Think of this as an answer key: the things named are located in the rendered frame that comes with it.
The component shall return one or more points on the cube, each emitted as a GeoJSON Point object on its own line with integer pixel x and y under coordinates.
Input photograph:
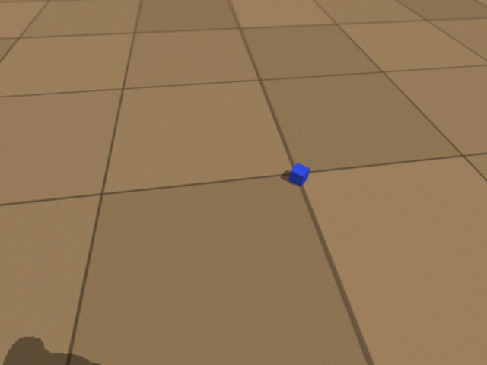
{"type": "Point", "coordinates": [299, 174]}

